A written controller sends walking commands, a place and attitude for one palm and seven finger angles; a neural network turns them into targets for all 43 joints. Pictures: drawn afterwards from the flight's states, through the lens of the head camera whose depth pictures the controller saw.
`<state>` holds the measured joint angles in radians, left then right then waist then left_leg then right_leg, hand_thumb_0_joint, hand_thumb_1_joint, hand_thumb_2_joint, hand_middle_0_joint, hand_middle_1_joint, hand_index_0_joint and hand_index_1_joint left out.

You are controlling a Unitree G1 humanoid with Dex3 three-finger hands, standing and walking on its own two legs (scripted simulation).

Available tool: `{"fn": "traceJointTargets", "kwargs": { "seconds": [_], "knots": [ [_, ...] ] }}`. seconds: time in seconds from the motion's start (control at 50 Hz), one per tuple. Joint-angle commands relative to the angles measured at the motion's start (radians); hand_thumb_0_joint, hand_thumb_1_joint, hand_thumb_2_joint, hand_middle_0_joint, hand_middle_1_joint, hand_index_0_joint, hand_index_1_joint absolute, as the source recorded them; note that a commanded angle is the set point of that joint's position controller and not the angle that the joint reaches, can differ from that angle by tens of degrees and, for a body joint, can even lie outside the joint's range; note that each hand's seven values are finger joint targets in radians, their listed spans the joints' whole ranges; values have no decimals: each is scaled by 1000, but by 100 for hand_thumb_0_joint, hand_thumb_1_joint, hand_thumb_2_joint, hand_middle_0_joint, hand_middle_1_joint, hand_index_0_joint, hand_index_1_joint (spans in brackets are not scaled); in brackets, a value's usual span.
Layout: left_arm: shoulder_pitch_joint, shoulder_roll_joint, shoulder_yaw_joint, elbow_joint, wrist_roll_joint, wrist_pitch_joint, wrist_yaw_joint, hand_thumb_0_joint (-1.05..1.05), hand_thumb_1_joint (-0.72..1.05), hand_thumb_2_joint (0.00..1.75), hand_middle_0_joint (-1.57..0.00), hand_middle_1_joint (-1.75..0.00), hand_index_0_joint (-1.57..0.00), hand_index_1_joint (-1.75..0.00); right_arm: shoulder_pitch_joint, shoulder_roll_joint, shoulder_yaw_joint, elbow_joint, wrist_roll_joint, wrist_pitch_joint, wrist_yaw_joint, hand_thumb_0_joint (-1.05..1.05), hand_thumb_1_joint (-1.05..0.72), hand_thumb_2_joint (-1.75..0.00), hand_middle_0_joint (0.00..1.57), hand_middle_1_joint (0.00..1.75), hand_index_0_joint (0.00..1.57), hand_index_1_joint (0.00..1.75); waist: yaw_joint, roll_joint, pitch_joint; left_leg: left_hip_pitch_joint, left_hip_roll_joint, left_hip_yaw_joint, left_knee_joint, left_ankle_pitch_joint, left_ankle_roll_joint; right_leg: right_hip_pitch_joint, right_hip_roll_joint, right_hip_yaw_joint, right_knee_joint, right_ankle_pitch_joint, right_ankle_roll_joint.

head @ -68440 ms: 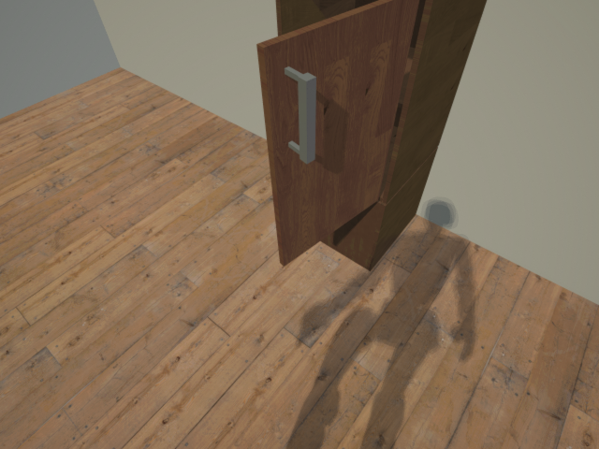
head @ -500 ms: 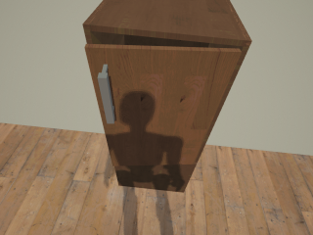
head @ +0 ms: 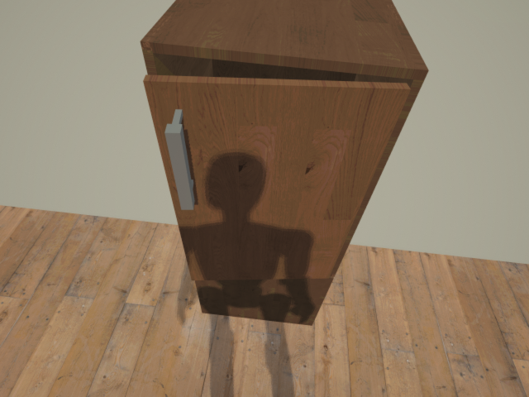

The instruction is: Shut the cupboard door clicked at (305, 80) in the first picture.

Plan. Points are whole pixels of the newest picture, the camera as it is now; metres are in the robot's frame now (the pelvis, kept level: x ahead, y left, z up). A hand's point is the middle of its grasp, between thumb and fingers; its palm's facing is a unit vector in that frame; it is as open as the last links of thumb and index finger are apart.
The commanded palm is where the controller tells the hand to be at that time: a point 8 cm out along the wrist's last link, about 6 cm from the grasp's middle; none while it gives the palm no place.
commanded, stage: look again from close up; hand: left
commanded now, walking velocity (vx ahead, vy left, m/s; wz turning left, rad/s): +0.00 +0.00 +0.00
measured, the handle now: (183, 162) +0.44 +0.17 +0.11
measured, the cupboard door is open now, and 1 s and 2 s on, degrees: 8 8 8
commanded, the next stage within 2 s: raise the hand and make a fist in 1.00 s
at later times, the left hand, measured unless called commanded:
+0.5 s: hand out of the picture -0.01 +0.17 -0.18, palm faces +0.01 -0.98 -0.18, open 7.4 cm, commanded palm none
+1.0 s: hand out of the picture +0.00 +0.17 -0.18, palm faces +0.01 -0.98 -0.18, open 7.4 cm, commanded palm none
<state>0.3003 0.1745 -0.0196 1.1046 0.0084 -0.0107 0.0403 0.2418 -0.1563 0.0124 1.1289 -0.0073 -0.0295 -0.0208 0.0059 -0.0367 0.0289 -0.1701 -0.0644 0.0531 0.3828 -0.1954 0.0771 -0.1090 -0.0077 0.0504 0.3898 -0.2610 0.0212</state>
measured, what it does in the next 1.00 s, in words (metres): stands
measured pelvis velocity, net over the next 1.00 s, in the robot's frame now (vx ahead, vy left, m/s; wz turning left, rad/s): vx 0.00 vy -0.01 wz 0.00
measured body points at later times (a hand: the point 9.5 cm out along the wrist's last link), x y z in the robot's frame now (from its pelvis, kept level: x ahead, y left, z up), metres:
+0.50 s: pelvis +0.00 +0.00 +0.00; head +0.00 +0.01 +0.45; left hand -0.01 +0.22 -0.17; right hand +0.01 -0.23 -0.15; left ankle +0.01 +0.07 -0.74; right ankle -0.03 -0.14 -0.74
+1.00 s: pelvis +0.00 -0.01 +0.00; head +0.01 +0.00 +0.45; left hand +0.00 +0.22 -0.16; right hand +0.02 -0.24 -0.15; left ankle +0.01 +0.07 -0.74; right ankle -0.03 -0.14 -0.74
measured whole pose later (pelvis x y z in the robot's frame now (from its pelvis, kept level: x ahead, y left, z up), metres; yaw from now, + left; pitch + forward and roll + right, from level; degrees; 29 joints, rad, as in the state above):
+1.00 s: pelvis +0.00 -0.01 +0.00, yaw +0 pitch -1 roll +0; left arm 0.28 0.18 -0.02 1.11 0.01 -0.02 0.04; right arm 0.23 -0.17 0.01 1.14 -0.01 -0.03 -0.02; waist 0.00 -0.03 0.03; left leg -0.17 -0.05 0.05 0.36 -0.18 0.06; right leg -0.10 0.00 0.04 0.37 -0.25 0.01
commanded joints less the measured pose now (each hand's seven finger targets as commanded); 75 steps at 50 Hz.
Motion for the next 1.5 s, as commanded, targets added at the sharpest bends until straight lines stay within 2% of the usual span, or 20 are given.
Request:
{"fn": "traceJointTargets", "kwargs": {
  "seconds": [0.0, 0.46, 0.92, 1.06, 1.08, 1.1, 1.12, 1.14, 1.16, 1.18, 1.2, 1.22, 1.24, 1.26, 1.28, 1.32, 1.34, 1.42, 1.44, 1.48],
  "knots": [
    [57, 97, 13, -29, 4, -10, 2, 0, 90, 90, -20, -30, -20, -30, 35, -128, -20, -30, 4, -11, -12, 0, -90, -90, 20, 30, 20, 30, -2, 26, 21, 35, 165, -155, -89, 109, -25, -78, -85, 53, -59, 104, -44],
    [53, 101, 16, -27, 5, -12, 0, 0, 90, 90, -20, -30, -20, -30, 39, -131, -23, -25, 3, -9, -12, 0, -90, -90, 20, 30, 20, 30, -1, 30, 53, 2, 163, -167, -115, 38, -29, -86, -82, 55, -67, 73, -48],
    [35, 118, 19, -23, 3, -18, -2, 0, 90, 90, -20, -30, -20, -30, 18, -146, -24, -22, 2, -11, -12, 0, -90, -90, 20, 30, 20, 30, -1, 42, 27, 37, 166, -159, -100, 98, -33, -80, -87, 62, -80, 101, -49],
    [26, 123, 20, -24, 4, -19, -2, 0, 90, 90, -20, -30, -20, -30, 12, -152, -23, -23, 3, -12, -13, 0, -90, -90, 20, 30, 20, 30, -2, 42, 22, 43, 167, -157, -96, 129, -33, -74, -87, 65, -80, 115, -49],
    [81, 96, 13, -6, 26, -40, 36, 0, 90, 90, -20, -30, -20, -30, -11, -151, -17, -85, 7, -18, -1, 0, -90, -90, 20, 30, 20, 30, 2, 87, 29, 6, 177, -122, 94, 346, -61, -94, -111, 49, -40, 286, -34],
    [-736, 698, 489, -1617, -89, -290, 55, 0, 90, 90, -20, -30, -20, -30, 134, -352, -80, -408, 24, -185, -86, 0, -90, -90, 20, 30, 20, 30, -159, 116, -365, 363, 121, -169, 69, 452, -57, -140, -3, -63, 147, 340, -33],
    [-116, 206, 67, -1391, -121, -224, 60, 0, 90, 90, -22, -32, -22, -32, 8, -207, 2, -402, 59, -271, -96, 0, -90, -90, 20, 30, 20, 30, -51, 451, -491, 478, 130, -112, 73, 551, -88, -207, 50, -122, 241, 69, -41],
    [-76, 220, 153, -1350, -164, -171, 108, 0, 90, 90, -24, -34, -24, -34, -7, -217, -10, -348, 41, -297, -94, 0, -90, -90, 20, 30, 20, 30, -10, 340, -472, 376, 147, -123, 28, 558, -142, -185, 48, -117, 213, -10, -47],
    [183, -107, -62, -1059, -163, -66, 83, 0, 90, 90, -25, -36, -25, -36, -10, -151, -4, -327, 46, -300, -57, 0, -90, -90, 20, 30, 20, 30, -52, 244, -262, 210, 150, -146, -11, 358, -125, -285, 19, -116, 217, -58, -32],
    [-42, 22, 14, -1258, -173, -108, 89, 0, 90, 90, -27, -38, -27, -38, 8, -222, -47, -401, 46, -307, -32, 0, -90, -90, 20, 30, 20, 30, -61, 203, -138, 48, 130, -162, 16, 119, -111, -267, 8, -113, 192, -31, -44],
    [-3, 17, 36, -1190, -161, -147, 71, 0, 90, 90, -29, -40, -29, -40, -36, -214, -53, -448, 40, -315, -25, 0, -90, -90, 20, 30, 20, 30, -62, 134, -23, -72, 103, -167, 51, -27, -103, -303, 6, -131, 149, -22, -51],
    [34, 24, 64, -1078, -162, -198, 54, 0, 90, 90, -31, -42, -31, -42, -55, -219, -56, -464, 33, -320, -19, 0, -90, -90, 20, 30, 20, 30, -60, -11, 77, -209, 83, -170, 90, -150, -98, -363, 3, -142, 142, -70, -50],
    [235, 9, 106, -959, -172, -250, 17, 0, 90, 90, -33, -44, -33, -44, -60, -209, -73, -493, 40, -316, -8, 0, -90, -90, 20, 30, 20, 30, -12, -96, 99, -268, 66, -142, 145, -128, -89, -393, 7, -143, 140, -107, -56],
    [325, -34, 96, -898, -192, -318, -34, 0, 90, 90, -35, -46, -35, -46, -73, -195, -71, -523, 30, -314, 5, 0, -90, -90, 20, 30, 20, 30, 11, -207, 67, -320, 59, -137, 216, -78, -87, -438, 13, -157, 197, -102, -55],
    [434, -17, 163, -871, -223, -393, -95, 0, 90, 90, -36, -48, -36, -48, -88, -193, -87, -542, 23, -305, 13, 0, -90, -90, 20, 30, 20, 30, 51, -280, 0, -363, 57, -117, 289, -18, -95, -460, 25, -162, 269, -57, -57],
    [467, -7, 184, -896, -288, -548, -246, 0, 90, 90, -40, -52, -40, -52, -120, -202, -100, -585, 12, -292, 30, 0, -90, -90, 20, 30, 20, 30, 71, -336, -83, -474, 36, -75, 405, -53, -105, -499, 4, -117, 367, -17, -43],
    [506, 68, 278, -861, -304, -575, -296, 0, 90, 90, -42, -54, -42, -54, -118, -204, -111, -610, 26, -278, 37, 0, -90, -90, 20, 30, 20, 30, 94, -265, -108, -492, 31, -62, 432, -52, -108, -479, -10, -80, 398, 26, -48],
    [328, 173, 317, -1173, -327, -504, -330, 0, 90, 90, -49, -62, -49, -62, -184, -204, -92, -766, 32, -252, 20, 0, -90, -90, 20, 30, 20, 30, 108, 143, -232, -495, 7, -15, 475, -123, -74, -481, -13, -19, 423, -133, -61],
    [233, 221, 349, -1283, -325, -501, -296, 0, 90, 90, -51, -64, -51, -64, -172, -201, -92, -773, 28, -252, 11, 0, -90, -90, 20, 30, 20, 30, 90, 174, -265, -504, 16, -28, 494, -152, -68, -510, -8, 1, 422, -194, -57],
    [119, 211, 325, -1456, -306, -537, -228, 0, 90, 90, -55, -68, -55, -68, -124, -181, -84, -779, 21, -259, 2, 0, -90, -90, 20, 30, 20, 30, 35, 192, -318, -474, 37, -61, 533, -162, -51, -557, -3, 32, 408, -236, -50]
  ]
}}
